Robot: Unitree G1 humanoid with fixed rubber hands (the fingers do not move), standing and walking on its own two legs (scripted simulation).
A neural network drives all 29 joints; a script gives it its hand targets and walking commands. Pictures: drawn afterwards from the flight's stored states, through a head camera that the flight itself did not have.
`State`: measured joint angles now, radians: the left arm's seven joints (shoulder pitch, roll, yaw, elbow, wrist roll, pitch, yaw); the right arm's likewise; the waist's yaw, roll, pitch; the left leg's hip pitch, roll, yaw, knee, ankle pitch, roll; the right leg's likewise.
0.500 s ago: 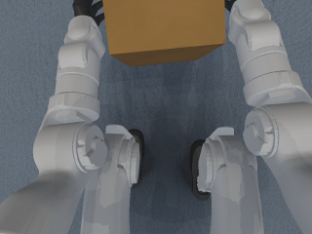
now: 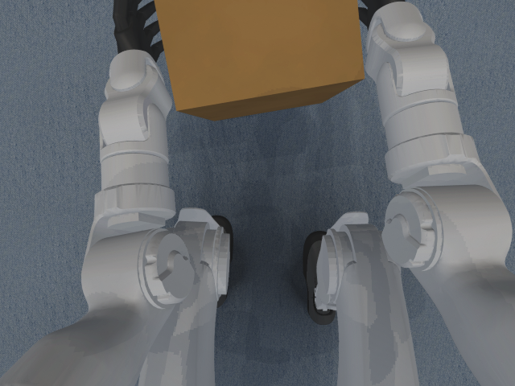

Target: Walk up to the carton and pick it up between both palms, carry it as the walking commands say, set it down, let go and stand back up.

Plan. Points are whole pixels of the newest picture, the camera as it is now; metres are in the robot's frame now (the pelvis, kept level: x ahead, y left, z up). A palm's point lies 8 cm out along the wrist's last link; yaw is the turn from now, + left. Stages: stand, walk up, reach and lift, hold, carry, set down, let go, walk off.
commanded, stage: reach and lift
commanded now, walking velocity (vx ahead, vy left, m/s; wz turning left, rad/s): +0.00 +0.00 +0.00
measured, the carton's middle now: (256, 28) +0.57 +0.03 -0.18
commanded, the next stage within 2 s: none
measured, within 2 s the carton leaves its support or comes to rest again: neither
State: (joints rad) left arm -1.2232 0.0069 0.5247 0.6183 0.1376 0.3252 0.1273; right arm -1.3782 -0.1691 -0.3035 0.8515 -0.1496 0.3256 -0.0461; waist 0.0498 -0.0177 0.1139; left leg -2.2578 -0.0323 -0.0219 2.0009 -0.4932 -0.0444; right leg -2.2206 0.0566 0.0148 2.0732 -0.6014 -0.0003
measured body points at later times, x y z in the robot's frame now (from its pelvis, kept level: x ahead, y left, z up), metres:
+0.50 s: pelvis +0.00 +0.00 +0.05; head +0.31 -0.01 +0.38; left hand +0.51 +0.17 -0.04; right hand +0.55 -0.12 -0.04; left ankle +0.13 +0.13 -0.38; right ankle +0.09 -0.11 -0.38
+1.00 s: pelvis +0.01 +0.00 +0.11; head +0.28 -0.01 +0.47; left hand +0.49 +0.17 +0.04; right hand +0.53 -0.12 +0.04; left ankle +0.13 +0.13 -0.38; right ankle +0.09 -0.11 -0.38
